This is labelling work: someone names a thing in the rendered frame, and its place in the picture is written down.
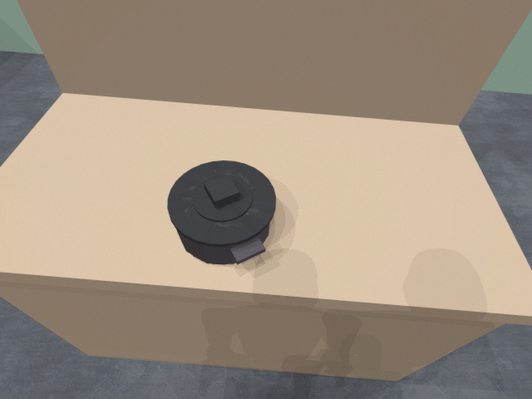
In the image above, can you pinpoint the pot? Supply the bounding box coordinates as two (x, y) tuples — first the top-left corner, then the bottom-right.
(177, 222), (270, 265)

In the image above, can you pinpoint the lid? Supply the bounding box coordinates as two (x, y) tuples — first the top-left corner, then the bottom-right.
(167, 160), (276, 247)

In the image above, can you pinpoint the knob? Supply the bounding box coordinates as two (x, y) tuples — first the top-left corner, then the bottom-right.
(204, 175), (239, 208)

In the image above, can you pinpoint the table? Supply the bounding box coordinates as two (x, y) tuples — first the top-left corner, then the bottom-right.
(0, 0), (532, 382)

